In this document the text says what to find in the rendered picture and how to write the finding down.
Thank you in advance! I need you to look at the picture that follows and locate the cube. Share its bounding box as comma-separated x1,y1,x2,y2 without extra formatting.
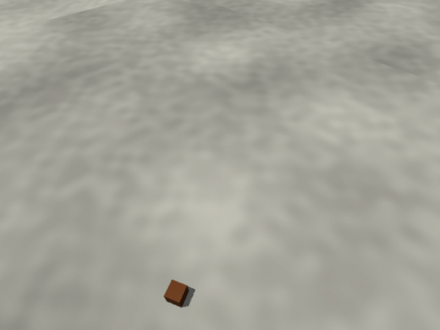
164,280,189,307

